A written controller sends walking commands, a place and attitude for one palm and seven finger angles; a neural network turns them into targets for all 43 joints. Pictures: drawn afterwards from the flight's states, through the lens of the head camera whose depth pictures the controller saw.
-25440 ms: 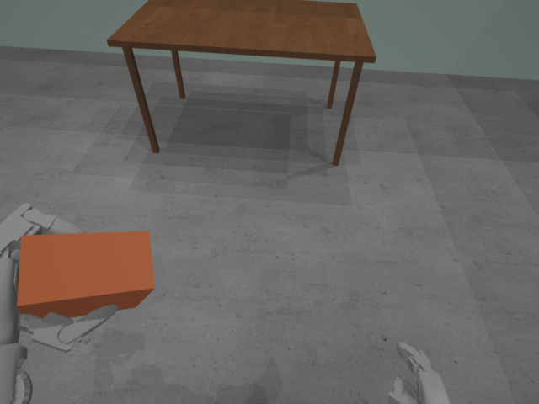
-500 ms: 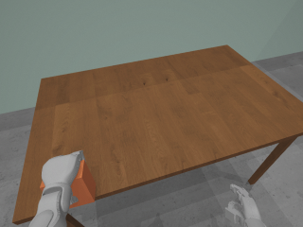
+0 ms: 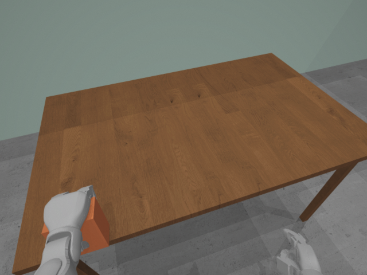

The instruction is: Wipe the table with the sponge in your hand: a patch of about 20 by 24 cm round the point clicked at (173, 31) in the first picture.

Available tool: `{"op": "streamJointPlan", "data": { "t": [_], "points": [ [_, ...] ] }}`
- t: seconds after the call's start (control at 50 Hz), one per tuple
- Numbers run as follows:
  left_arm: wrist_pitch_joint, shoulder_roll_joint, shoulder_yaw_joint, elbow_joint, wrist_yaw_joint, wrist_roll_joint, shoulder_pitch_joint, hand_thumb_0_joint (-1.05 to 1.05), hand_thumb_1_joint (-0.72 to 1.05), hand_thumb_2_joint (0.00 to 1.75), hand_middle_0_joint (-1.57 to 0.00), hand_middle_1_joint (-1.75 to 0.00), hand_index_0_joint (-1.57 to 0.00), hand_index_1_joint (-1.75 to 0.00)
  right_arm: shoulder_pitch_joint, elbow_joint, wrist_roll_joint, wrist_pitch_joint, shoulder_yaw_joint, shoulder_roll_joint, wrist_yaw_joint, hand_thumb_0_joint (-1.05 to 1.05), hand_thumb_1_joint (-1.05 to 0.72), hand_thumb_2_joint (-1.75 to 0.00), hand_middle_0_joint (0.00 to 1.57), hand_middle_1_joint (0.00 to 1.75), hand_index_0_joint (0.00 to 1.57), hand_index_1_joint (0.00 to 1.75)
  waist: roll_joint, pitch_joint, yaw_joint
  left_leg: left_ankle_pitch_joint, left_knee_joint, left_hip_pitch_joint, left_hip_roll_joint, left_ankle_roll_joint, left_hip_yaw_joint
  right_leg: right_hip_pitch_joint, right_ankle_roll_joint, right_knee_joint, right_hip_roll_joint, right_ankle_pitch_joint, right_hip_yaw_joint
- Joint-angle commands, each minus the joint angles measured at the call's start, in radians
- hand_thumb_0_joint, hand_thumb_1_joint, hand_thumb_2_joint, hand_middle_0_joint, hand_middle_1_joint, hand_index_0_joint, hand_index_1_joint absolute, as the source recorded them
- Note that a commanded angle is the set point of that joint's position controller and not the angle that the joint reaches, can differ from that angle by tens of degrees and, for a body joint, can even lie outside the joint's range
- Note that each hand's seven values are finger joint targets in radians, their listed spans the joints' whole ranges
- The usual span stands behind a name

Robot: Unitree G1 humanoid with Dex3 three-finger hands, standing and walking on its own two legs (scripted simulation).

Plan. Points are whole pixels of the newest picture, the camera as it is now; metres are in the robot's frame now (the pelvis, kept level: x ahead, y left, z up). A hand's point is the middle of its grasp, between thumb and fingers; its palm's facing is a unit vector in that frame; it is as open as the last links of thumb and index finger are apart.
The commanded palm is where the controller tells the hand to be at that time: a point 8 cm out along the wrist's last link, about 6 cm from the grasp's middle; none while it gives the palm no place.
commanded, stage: lower the sponge onto the table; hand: left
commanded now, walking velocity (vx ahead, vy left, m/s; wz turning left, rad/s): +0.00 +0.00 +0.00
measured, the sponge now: (82, 232) +0.21 +0.29 -0.06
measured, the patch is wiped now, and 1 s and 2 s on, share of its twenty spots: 0.00 0.35 0.45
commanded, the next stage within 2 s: wipe forward along the first lane in 0.02 s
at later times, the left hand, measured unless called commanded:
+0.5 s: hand (78, 205) +0.25 +0.31 -0.02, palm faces -0.10 -0.04 -0.99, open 10.6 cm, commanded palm +0.24 +0.31 +0.02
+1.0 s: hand (78, 183) +0.31 +0.34 -0.02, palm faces -0.11 +0.01 -0.99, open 10.6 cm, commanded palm +0.29 +0.33 +0.01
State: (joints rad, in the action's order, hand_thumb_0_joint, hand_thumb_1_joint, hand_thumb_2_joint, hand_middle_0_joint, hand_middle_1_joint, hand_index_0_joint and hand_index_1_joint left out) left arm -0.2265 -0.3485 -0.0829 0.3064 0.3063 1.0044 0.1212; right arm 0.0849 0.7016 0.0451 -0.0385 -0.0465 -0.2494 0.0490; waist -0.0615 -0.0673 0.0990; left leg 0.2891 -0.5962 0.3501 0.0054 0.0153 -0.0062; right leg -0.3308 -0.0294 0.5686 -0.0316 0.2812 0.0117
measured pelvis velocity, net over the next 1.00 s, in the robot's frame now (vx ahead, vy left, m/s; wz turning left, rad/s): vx -0.02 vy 0.00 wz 0.01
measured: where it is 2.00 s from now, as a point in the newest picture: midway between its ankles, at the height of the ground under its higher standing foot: outside the picture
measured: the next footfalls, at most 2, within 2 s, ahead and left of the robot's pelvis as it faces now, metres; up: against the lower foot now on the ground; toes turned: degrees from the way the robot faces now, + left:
none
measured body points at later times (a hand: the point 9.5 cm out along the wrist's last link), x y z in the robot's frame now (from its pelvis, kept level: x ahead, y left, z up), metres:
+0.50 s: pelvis -0.01 -0.01 -0.01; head +0.00 -0.02 +0.44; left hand +0.25 +0.30 +0.04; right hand +0.18 -0.24 -0.11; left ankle +0.01 +0.11 -0.73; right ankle +0.01 -0.11 -0.73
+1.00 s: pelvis -0.02 +0.00 -0.02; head +0.03 -0.01 +0.43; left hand +0.31 +0.33 +0.03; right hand +0.11 -0.26 -0.15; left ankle +0.01 +0.11 -0.73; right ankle +0.01 -0.11 -0.73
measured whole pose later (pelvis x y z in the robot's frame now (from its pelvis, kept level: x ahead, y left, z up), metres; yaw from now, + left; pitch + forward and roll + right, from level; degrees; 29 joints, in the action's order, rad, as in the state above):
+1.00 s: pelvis -0.02 +0.00 -0.02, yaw +0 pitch +11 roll -2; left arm -0.17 -0.48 0.02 0.82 0.33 1.02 -0.37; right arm 0.21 0.72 0.07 -0.09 -0.03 -0.26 0.06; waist -0.05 -0.12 0.01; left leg 0.32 -0.77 0.65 0.00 0.01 -0.03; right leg -0.61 -0.03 0.71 -0.04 0.31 0.04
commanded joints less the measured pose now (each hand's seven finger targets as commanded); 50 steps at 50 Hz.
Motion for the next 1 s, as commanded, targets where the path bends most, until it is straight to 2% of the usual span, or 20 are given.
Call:
{"op": "streamJointPlan", "data": {
  "t": [0.0, 0.14, 0.22, 0.24, 0.3, 0.34, 0.36, 0.4, 0.44, 0.46, 0.54, 0.6, 0.64, 0.7, 0.74, 0.82, 0.84, 0.9, 0.94, 0.98],
  "points": [
    [-0.02, -0.161, 0.085, -0.151, 0.063, 0.009, -0.212, 0.0, 0.1, 1.3, -1.2, -1.6, -1.2, -1.6, -0.167, -0.154, 0.002, 0.046, -0.029, -0.115, 0.008, 0.0, -0.9, -0.9, 0.2, 0.3, 0.2, 0.3, 0.049, -0.174, -0.008, -0.157, 0.071, -0.084, 0.018, 0.021, -0.05, 0.019, -0.045, -0.083, -0.002, -0.167, -0.064],
    [-0.063, -0.215, 0.11, -0.063, 0.051, 0.014, -0.277, 0.0, 0.1, 1.3, -1.2, -1.6, -1.2, -1.6, -0.168, -0.137, 0.009, 0.027, -0.02, -0.124, 0.018, 0.0, -0.9, -0.9, 0.2, 0.3, 0.2, 0.3, 0.063, -0.136, -0.014, -0.097, 0.076, -0.044, 0.027, 0.023, -0.053, -0.001, -0.045, -0.098, -0.004, -0.091, -0.076],
    [-0.061, -0.182, 0.065, 0.006, 0.036, 0.026, -0.326, 0.0, 0.1, 1.3, -1.2, -1.6, -1.2, -1.6, -0.142, -0.134, 0.012, 0.025, -0.019, -0.12, 0.021, 0.0, -0.9, -0.9, 0.2, 0.3, 0.2, 0.3, 0.075, -0.139, -0.03, -0.082, 0.063, -0.033, 0.027, 0.026, -0.048, -0.029, -0.042, -0.085, -0.004, -0.076, -0.054],
    [-0.058, -0.229, 0.109, 0.019, 0.034, 0.022, -0.339, 0.0, 0.1, 1.3, -1.2, -1.6, -1.2, -1.6, -0.144, -0.13, 0.013, 0.021, -0.019, -0.128, 0.024, 0.0, -0.9, -0.9, 0.2, 0.3, 0.2, 0.3, 0.069, -0.136, -0.024, -0.071, 0.066, -0.023, 0.03, 0.024, -0.049, -0.026, -0.045, -0.091, -0.007, -0.063, -0.07],
    [-0.044, -0.177, 0.053, 0.055, 0.023, 0.023, -0.377, 0.0, 0.1, 1.3, -1.2, -1.6, -1.2, -1.6, -0.126, -0.136, 0.014, 0.017, -0.017, -0.121, 0.024, 0.0, -0.9, -0.9, 0.2, 0.3, 0.2, 0.3, 0.074, -0.141, -0.042, -0.066, 0.051, -0.008, 0.03, 0.027, -0.039, -0.04, -0.039, -0.082, -0.001, -0.077, -0.058],
    [-0.037, -0.248, 0.12, 0.092, 0.024, 0.025, -0.385, 0.0, 0.1, 1.3, -1.2, -1.6, -1.2, -1.6, -0.12, -0.127, 0.014, 0.012, -0.018, -0.132, 0.026, 0.0, -0.9, -0.9, 0.2, 0.3, 0.2, 0.3, 0.064, -0.151, -0.031, -0.059, 0.049, 0.012, 0.033, 0.024, -0.047, -0.041, -0.044, -0.079, -0.007, -0.061, -0.075],
    [-0.028, -0.201, 0.072, 0.093, 0.022, 0.025, -0.416, 0.0, 0.1, 1.3, -1.2, -1.6, -1.2, -1.6, -0.102, -0.131, 0.015, 0.013, -0.019, -0.126, 0.027, 0.0, -0.9, -0.9, 0.2, 0.3, 0.2, 0.3, 0.07, -0.162, -0.048, -0.061, 0.04, 0.009, 0.03, 0.028, -0.038, -0.045, -0.038, -0.069, -0.003, -0.071, -0.055],
    [-0.021, -0.221, 0.09, 0.136, 0.023, 0.025, -0.416, 0.0, 0.1, 1.3, -1.2, -1.6, -1.2, -1.6, -0.09, -0.129, 0.015, 0.012, -0.019, -0.13, 0.026, 0.0, -0.9, -0.9, 0.2, 0.3, 0.2, 0.3, 0.086, -0.156, -0.048, -0.051, 0.032, 0.036, 0.029, 0.027, -0.037, -0.055, -0.036, -0.067, -0.001, -0.069, -0.057],
    [-0.012, -0.288, 0.153, 0.176, 0.026, 0.027, -0.422, 0.0, 0.1, 1.3, -1.2, -1.6, -1.2, -1.6, -0.083, -0.12, 0.016, 0.007, -0.022, -0.139, 0.028, 0.0, -0.9, -0.9, 0.2, 0.3, 0.2, 0.3, 0.086, -0.162, -0.039, -0.046, 0.026, 0.065, 0.033, 0.026, -0.039, -0.049, -0.039, -0.065, -0.004, -0.069, -0.079],
    [-0.011, -0.25, 0.112, 0.195, 0.023, 0.027, -0.437, 0.0, 0.1, 1.3, -1.2, -1.6, -1.2, -1.6, -0.069, -0.126, 0.016, 0.005, -0.02, -0.134, 0.03, 0.0, -0.9, -0.9, 0.2, 0.3, 0.2, 0.3, 0.088, -0.157, -0.052, -0.036, 0.021, 0.075, 0.031, 0.028, -0.031, -0.057, -0.033, -0.059, 0.0, -0.057, -0.058],
    [0.003, -0.307, 0.159, 0.258, 0.027, 0.031, -0.469, 0.0, 0.1, 1.3, -1.2, -1.6, -1.2, -1.6, -0.05, -0.115, 0.018, 0.002, -0.024, -0.148, 0.029, 0.0, -0.9, -0.9, 0.2, 0.3, 0.2, 0.3, 0.085, -0.171, -0.053, -0.029, 0.004, 0.111, 0.03, 0.027, -0.034, -0.079, -0.036, -0.049, -0.002, -0.052, -0.074],
    [0.012, -0.26, 0.091, 0.293, 0.023, 0.039, -0.556, 0.0, 0.1, 1.3, -1.2, -1.6, -1.2, -1.6, -0.025, -0.116, 0.021, 0.003, -0.025, -0.144, 0.026, 0.0, -0.9, -0.9, 0.2, 0.3, 0.2, 0.3, 0.064, -0.165, -0.082, -0.001, -0.012, 0.128, 0.024, 0.028, -0.026, -0.128, -0.028, -0.038, 0.003, -0.013, -0.046],
    [0.017, -0.307, 0.141, 0.336, 0.028, 0.038, -0.556, 0.0, 0.1, 1.3, -1.2, -1.6, -1.2, -1.6, -0.013, -0.106, 0.021, 0.001, -0.028, -0.152, 0.027, 0.0, -0.9, -0.9, 0.2, 0.3, 0.2, 0.3, 0.088, -0.18, -0.076, -0.001, -0.022, 0.143, 0.023, 0.03, -0.032, -0.132, -0.031, -0.033, -0.004, -0.005, -0.054],
    [0.032, -0.274, 0.105, 0.359, 0.026, 0.034, -0.578, 0.0, 0.1, 1.3, -1.2, -1.6, -1.2, -1.6, 0.019, -0.11, 0.019, 0.002, -0.032, -0.152, 0.025, 0.0, -0.9, -0.9, 0.2, 0.3, 0.2, 0.3, 0.1, -0.23, -0.087, -0.021, -0.046, 0.155, 0.017, 0.033, -0.024, -0.128, -0.025, -0.012, 0.001, -0.049, -0.037],
    [0.036, -0.356, 0.18, 0.382, 0.032, 0.027, -0.572, 0.0, 0.1, 1.3, -1.2, -1.6, -1.2, -1.6, 0.021, -0.103, 0.021, -0.004, -0.031, -0.162, 0.027, 0.0, -0.9, -0.9, 0.2, 0.3, 0.2, 0.3, 0.099, -0.248, -0.075, -0.023, -0.05, 0.18, 0.018, 0.031, -0.028, -0.113, -0.026, -0.006, -0.002, -0.051, -0.052],
    [0.039, -0.295, 0.115, 0.415, 0.033, 0.029, -0.612, 0.0, 0.1, 1.3, -1.2, -1.6, -1.2, -1.6, 0.043, -0.107, 0.022, -0.004, -0.031, -0.157, 0.02, 0.0, -0.9, -0.9, 0.2, 0.3, 0.2, 0.3, 0.093, -0.238, -0.095, -0.017, -0.065, 0.188, 0.014, 0.036, -0.023, -0.15, -0.02, 0.001, 0.001, -0.051, -0.034],
    [0.039, -0.343, 0.161, 0.424, 0.037, 0.025, -0.626, 0.0, 0.1, 1.3, -1.2, -1.6, -1.2, -1.6, 0.043, -0.099, 0.025, -0.005, -0.032, -0.163, 0.021, 0.0, -0.9, -0.9, 0.2, 0.3, 0.2, 0.3, 0.093, -0.235, -0.09, -0.018, -0.062, 0.192, 0.012, 0.035, -0.028, -0.15, -0.023, 0.002, -0.003, -0.041, -0.038],
    [0.04, -0.312, 0.115, 0.44, 0.034, 0.03, -0.664, 0.0, 0.1, 1.3, -1.2, -1.6, -1.2, -1.6, 0.06, -0.105, 0.024, -0.009, -0.03, -0.159, 0.017, 0.0, -0.9, -0.9, 0.2, 0.3, 0.2, 0.3, 0.088, -0.229, -0.105, -0.005, -0.069, 0.195, 0.01, 0.037, -0.027, -0.175, -0.02, 0.005, -0.001, -0.026, -0.02],
    [0.042, -0.382, 0.172, 0.462, 0.036, 0.028, -0.69, 0.0, 0.1, 1.3, -1.2, -1.6, -1.2, -1.6, 0.064, -0.095, 0.025, -0.011, -0.029, -0.167, 0.021, 0.0, -0.9, -0.9, 0.2, 0.3, 0.2, 0.3, 0.086, -0.242, -0.098, -0.004, -0.069, 0.208, 0.01, 0.038, -0.026, -0.162, -0.02, 0.004, -0.003, -0.021, -0.034],
    [0.048, -0.347, 0.132, 0.473, 0.034, 0.031, -0.716, 0.0, 0.1, 1.3, -1.2, -1.6, -1.2, -1.6, 0.079, -0.097, 0.024, -0.012, -0.029, -0.161, 0.019, 0.0, -0.9, -0.9, 0.2, 0.3, 0.2, 0.3, 0.083, -0.246, -0.11, -0.006, -0.077, 0.206, 0.009, 0.04, -0.024, -0.177, -0.017, 0.009, -0.001, -0.028, -0.021]
  ]
}}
